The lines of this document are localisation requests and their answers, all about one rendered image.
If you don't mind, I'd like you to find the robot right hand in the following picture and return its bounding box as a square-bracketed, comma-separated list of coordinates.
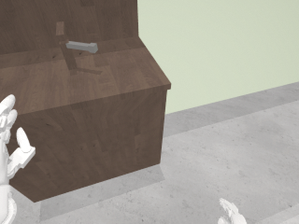
[218, 198, 247, 224]

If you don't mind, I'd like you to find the robot left hand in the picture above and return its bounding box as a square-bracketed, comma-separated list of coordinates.
[0, 94, 36, 186]

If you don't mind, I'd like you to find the tap lever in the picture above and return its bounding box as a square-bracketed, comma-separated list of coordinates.
[65, 41, 98, 53]

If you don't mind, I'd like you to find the counter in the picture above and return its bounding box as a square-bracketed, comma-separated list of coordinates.
[0, 0, 172, 203]

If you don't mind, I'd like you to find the robot left forearm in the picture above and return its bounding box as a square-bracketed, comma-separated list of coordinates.
[0, 184, 19, 224]

